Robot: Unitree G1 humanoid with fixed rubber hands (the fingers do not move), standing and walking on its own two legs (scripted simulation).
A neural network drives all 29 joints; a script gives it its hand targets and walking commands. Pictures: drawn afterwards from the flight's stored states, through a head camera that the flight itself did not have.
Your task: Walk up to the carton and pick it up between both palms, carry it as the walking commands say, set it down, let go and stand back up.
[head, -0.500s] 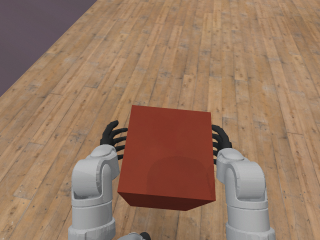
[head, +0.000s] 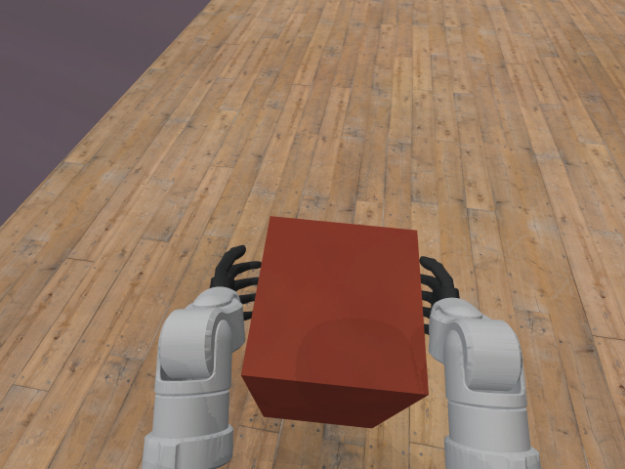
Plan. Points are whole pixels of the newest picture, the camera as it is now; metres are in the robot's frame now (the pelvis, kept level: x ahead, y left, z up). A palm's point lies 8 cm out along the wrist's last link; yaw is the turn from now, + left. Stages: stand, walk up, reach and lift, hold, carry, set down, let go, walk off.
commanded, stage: carry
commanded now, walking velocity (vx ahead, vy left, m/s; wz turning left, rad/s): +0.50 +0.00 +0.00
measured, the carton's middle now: (328, 337) +0.29 +0.00 -0.01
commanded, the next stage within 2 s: none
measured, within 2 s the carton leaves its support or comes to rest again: neither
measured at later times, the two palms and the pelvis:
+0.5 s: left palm (242, 142) +0.62 +0.14 +0.07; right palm (391, 149) +0.60 -0.12 +0.07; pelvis +0.32 +0.02 +0.01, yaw -3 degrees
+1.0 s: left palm (264, 55) +0.95 +0.12 +0.07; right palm (375, 59) +0.94 -0.14 +0.06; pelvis +0.66 +0.00 +0.00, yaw -4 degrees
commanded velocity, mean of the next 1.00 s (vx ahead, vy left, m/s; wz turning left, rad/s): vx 0.47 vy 0.00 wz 0.00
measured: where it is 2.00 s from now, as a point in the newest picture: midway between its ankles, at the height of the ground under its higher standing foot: (326, 236)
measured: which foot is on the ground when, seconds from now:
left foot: up 0.00-0.22, down 0.24-0.58, up 0.60-0.82, down 0.84-1.00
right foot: down 0.00-0.24, up 0.26-0.54, down 0.56-0.88, up 0.90-1.00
